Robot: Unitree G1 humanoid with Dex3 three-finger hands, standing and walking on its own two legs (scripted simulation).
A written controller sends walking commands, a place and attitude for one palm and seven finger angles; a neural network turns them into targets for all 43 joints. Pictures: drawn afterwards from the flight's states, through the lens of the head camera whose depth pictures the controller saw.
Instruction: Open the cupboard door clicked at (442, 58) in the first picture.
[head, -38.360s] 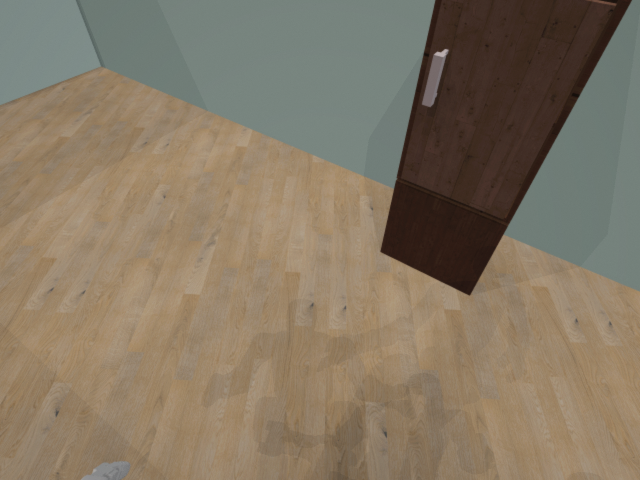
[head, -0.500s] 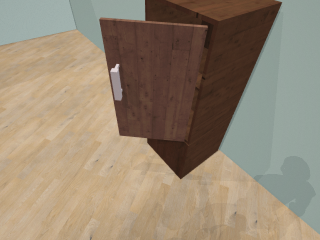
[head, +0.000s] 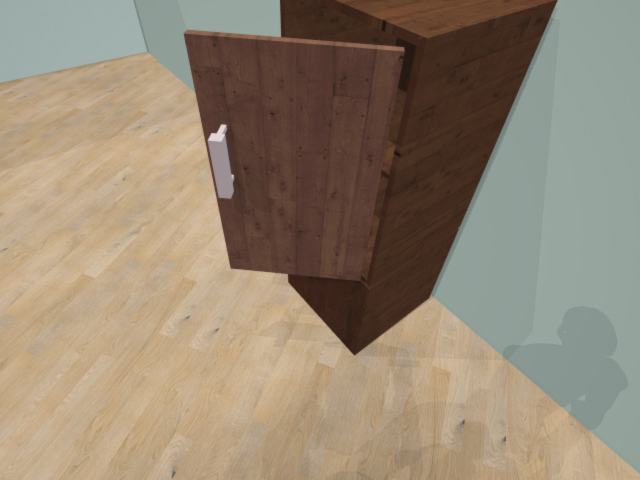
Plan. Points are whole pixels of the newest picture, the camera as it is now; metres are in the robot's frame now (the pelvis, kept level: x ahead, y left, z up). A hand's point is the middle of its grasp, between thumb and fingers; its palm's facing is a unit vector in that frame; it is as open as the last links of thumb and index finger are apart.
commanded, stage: look again from close up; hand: left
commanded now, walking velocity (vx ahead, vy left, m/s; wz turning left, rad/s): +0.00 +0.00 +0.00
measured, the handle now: (224, 161) +0.66 +0.23 +0.02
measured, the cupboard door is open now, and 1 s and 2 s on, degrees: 46 46 46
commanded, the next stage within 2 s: shuffle to correct the standing spot in 0.38 s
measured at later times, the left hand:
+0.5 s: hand out of the picture -0.01 +0.15 -0.18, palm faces +0.04 -0.99 -0.15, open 7.4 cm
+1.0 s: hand out of the picture +0.09 +0.19 -0.17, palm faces +0.00 -0.98 -0.17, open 7.3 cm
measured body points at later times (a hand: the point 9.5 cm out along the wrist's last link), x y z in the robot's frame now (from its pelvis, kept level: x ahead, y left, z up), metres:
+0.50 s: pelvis +0.01 +0.00 +0.00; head +0.01 +0.01 +0.45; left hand -0.01 +0.20 -0.16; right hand +0.00 -0.21 -0.16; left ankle +0.05 +0.11 -0.74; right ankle +0.03 -0.12 -0.74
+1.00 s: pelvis +0.08 +0.02 +0.00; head +0.10 +0.03 +0.45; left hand +0.09 +0.24 -0.16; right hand +0.01 -0.17 -0.15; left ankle +0.05 +0.11 -0.74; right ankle +0.08 -0.09 -0.70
